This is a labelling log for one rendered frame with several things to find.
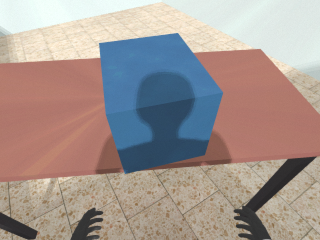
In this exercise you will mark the right robot hand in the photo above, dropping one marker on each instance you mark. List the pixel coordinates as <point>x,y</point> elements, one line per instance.
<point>255,226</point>

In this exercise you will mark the left robot hand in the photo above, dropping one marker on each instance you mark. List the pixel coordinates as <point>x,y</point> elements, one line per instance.
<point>83,229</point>

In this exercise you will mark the carton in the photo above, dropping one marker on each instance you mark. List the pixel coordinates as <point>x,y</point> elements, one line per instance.
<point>160,102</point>

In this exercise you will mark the table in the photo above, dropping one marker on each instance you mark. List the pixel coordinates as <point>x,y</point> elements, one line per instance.
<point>53,122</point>

